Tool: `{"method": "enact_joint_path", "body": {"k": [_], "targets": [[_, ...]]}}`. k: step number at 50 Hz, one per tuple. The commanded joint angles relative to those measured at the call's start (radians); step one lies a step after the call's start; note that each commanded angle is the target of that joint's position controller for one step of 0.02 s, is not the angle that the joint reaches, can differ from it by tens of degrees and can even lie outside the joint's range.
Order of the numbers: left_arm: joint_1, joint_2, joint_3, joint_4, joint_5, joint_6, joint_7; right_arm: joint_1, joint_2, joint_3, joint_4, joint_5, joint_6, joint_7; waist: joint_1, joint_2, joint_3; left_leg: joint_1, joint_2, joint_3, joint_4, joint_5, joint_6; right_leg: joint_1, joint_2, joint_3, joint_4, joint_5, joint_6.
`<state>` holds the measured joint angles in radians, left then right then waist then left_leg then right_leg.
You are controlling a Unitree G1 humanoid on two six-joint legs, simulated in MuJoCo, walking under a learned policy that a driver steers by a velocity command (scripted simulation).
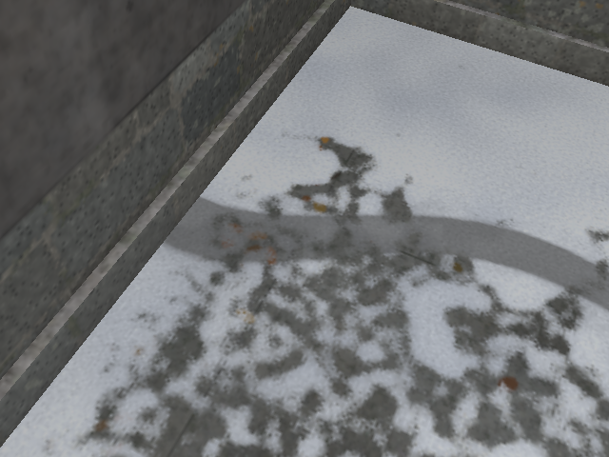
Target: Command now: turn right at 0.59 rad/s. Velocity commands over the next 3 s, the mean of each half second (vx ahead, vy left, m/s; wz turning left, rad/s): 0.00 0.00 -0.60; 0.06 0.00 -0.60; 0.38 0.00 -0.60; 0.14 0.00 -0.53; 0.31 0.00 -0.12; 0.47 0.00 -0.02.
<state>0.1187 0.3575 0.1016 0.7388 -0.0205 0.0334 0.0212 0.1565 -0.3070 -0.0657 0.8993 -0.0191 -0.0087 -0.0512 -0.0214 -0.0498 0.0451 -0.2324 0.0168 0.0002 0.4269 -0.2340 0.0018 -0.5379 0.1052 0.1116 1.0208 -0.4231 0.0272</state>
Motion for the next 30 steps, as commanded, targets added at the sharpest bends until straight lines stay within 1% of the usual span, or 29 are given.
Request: {"method": "enact_joint_path", "body": {"k": [1,2,3,4,5,7,8,9,10,11,12,13,14,15,16,17,18,19,20,21,22,24,26,28,30], "targets": [[0.006,0.062,0.018,-0.063,-0.004,0.003,-0.007,-0.065,-0.139,-0.020,-0.078,0.015,-0.004,-0.021,0.012,0.185,-0.055,0.154,0.246,-0.143,-0.134,0.338,0.179,-0.135,-0.077,-0.030,0.099,0.052,0.043],[-0.023,0.051,0.012,-0.083,-0.007,0.002,-0.009,-0.038,-0.149,-0.022,-0.072,0.010,0.002,-0.024,-0.009,0.203,-0.054,0.181,0.247,-0.125,-0.142,0.332,0.186,-0.144,-0.090,-0.052,0.049,0.067,0.053],[-0.058,0.039,0.004,-0.103,-0.001,0.001,-0.009,-0.025,-0.166,-0.027,-0.072,0.008,0.004,-0.025,-0.028,0.214,-0.058,0.203,0.258,-0.112,-0.138,0.350,0.199,-0.139,-0.102,-0.070,-0.009,0.062,0.064],[-0.066,0.032,0.000,-0.116,0.006,0.001,-0.011,-0.004,-0.171,-0.030,-0.068,0.014,0.004,-0.024,-0.039,0.222,-0.073,0.226,0.274,-0.102,-0.133,0.358,0.205,-0.121,-0.115,-0.081,-0.056,0.055,0.069],[-0.070,0.035,-0.001,-0.125,0.002,0.004,-0.016,-0.009,-0.182,-0.035,-0.076,0.014,0.005,-0.015,-0.039,0.233,-0.092,0.217,0.272,-0.078,-0.120,0.385,0.203,-0.065,-0.126,-0.094,-0.094,0.055,0.065],[-0.056,0.031,-0.006,-0.134,0.001,0.011,-0.026,-0.030,-0.207,-0.045,-0.090,0.018,0.006,0.000,-0.034,0.251,-0.098,0.165,0.282,-0.032,-0.115,0.396,0.195,0.034,-0.133,-0.133,-0.189,0.061,0.047],[-0.037,0.041,0.000,-0.134,-0.005,0.015,-0.029,-0.029,-0.214,-0.051,-0.090,0.023,0.006,0.008,-0.029,0.264,-0.095,0.150,0.282,-0.013,-0.112,0.380,0.187,0.073,-0.131,-0.154,-0.223,0.070,0.037],[-0.032,0.049,0.003,-0.136,-0.005,0.021,-0.033,-0.027,-0.216,-0.053,-0.092,0.027,0.005,0.015,-0.030,0.266,-0.089,0.138,0.289,-0.006,-0.102,0.360,0.181,0.102,-0.126,-0.170,-0.262,0.078,0.026],[-0.019,0.059,0.009,-0.134,0.001,0.023,-0.039,-0.027,-0.223,-0.056,-0.093,0.025,0.006,0.021,-0.025,0.261,-0.086,0.131,0.295,0.004,-0.087,0.340,0.170,0.132,-0.123,-0.179,-0.300,0.080,0.014],[-0.007,0.062,0.015,-0.133,-0.002,0.025,-0.043,-0.040,-0.227,-0.060,-0.094,0.030,0.008,0.023,-0.012,0.258,-0.079,0.122,0.295,0.010,-0.058,0.328,0.154,0.167,-0.120,-0.188,-0.371,0.106,-0.002],[0.031,0.056,0.019,-0.121,-0.001,0.025,-0.046,-0.054,-0.219,-0.059,-0.095,0.042,0.010,0.023,0.016,0.243,-0.083,0.105,0.290,0.031,-0.008,0.311,0.125,0.232,-0.104,-0.207,-0.476,0.178,-0.026],[0.081,0.064,0.028,-0.101,0.003,0.024,-0.039,-0.024,-0.190,-0.053,-0.079,0.049,0.009,0.023,0.034,0.190,-0.091,0.060,0.270,0.064,0.081,0.257,0.076,0.332,-0.084,-0.200,-0.582,0.257,-0.055],[0.136,0.126,0.051,-0.095,-0.005,0.024,-0.023,0.038,-0.134,-0.040,-0.066,0.031,0.004,0.029,0.035,0.015,-0.132,-0.090,0.204,0.138,0.289,0.093,-0.001,0.522,-0.165,-0.052,-0.631,0.538,-0.108],[0.151,0.243,0.067,-0.123,0.004,0.022,-0.003,0.022,-0.057,-0.011,-0.119,-0.028,0.000,0.037,0.001,-0.300,-0.151,-0.404,0.064,0.166,0.624,-0.480,-0.091,0.662,-0.439,0.324,-0.579,0.998,-0.264],[0.187,0.214,0.056,-0.132,0.037,-0.006,-0.024,-0.083,-0.109,-0.026,-0.159,-0.001,-0.005,0.030,0.097,-0.195,-0.260,-0.440,0.018,-0.012,0.783,-0.490,-0.087,0.582,-0.510,0.423,-0.643,0.871,-0.414],[0.145,0.191,0.048,-0.129,0.039,-0.028,-0.031,-0.127,-0.139,-0.037,-0.169,0.029,-0.002,0.024,0.080,-0.116,-0.197,-0.461,0.039,-0.043,0.825,-0.406,-0.068,0.543,-0.450,0.341,-0.671,0.728,-0.375],[0.088,0.162,0.042,-0.127,0.024,-0.038,-0.024,-0.116,-0.142,-0.041,-0.163,0.031,0.002,0.016,0.050,-0.088,-0.145,-0.469,0.056,-0.054,0.792,-0.309,-0.051,0.492,-0.390,0.270,-0.680,0.599,-0.309],[0.043,0.128,0.031,-0.136,0.012,-0.037,-0.017,-0.105,-0.148,-0.046,-0.146,0.021,0.007,0.006,0.033,-0.058,-0.124,-0.454,0.068,-0.064,0.759,-0.245,-0.048,0.451,-0.353,0.237,-0.684,0.521,-0.266],[0.009,0.120,0.024,-0.143,0.009,-0.034,-0.010,-0.086,-0.154,-0.050,-0.146,0.014,0.010,0.002,0.010,-0.066,-0.116,-0.411,0.058,-0.064,0.742,-0.194,-0.050,0.395,-0.328,0.213,-0.692,0.512,-0.253],[0.005,0.115,0.020,-0.150,0.015,-0.032,-0.004,-0.069,-0.151,-0.052,-0.146,0.011,0.009,0.004,0.001,-0.078,-0.127,-0.375,0.039,-0.059,0.740,-0.153,-0.051,0.370,-0.312,0.204,-0.699,0.509,-0.252],[0.009,0.109,0.017,-0.152,0.019,-0.033,0.001,-0.053,-0.139,-0.051,-0.147,0.013,0.007,0.006,-0.003,-0.081,-0.141,-0.362,0.029,-0.060,0.718,-0.127,-0.054,0.372,-0.303,0.199,-0.701,0.504,-0.255],[0.022,0.108,0.017,-0.153,0.015,-0.034,0.008,-0.056,-0.119,-0.046,-0.158,0.015,0.004,0.008,0.003,-0.078,-0.142,-0.362,0.014,-0.066,0.626,-0.104,-0.062,0.384,-0.291,0.208,-0.700,0.474,-0.258],[0.035,0.117,0.020,-0.153,0.011,-0.030,0.013,-0.077,-0.103,-0.039,-0.174,0.013,0.002,0.010,0.016,-0.080,-0.136,-0.356,0.003,-0.076,0.527,-0.097,-0.073,0.392,-0.288,0.236,-0.696,0.417,-0.261],[0.033,0.127,0.023,-0.158,0.012,-0.025,0.015,-0.089,-0.096,-0.036,-0.185,0.014,0.000,0.016,0.024,-0.086,-0.126,-0.323,-0.009,-0.083,0.445,-0.097,-0.078,0.371,-0.279,0.264,-0.693,0.350,-0.262],[0.033,0.132,0.025,-0.163,0.013,-0.020,0.012,-0.095,-0.097,-0.035,-0.196,0.016,-0.006,0.022,0.032,-0.092,-0.116,-0.282,-0.022,-0.086,0.381,-0.113,-0.077,0.344,-0.273,0.298,-0.684,0.323,-0.265]]}}
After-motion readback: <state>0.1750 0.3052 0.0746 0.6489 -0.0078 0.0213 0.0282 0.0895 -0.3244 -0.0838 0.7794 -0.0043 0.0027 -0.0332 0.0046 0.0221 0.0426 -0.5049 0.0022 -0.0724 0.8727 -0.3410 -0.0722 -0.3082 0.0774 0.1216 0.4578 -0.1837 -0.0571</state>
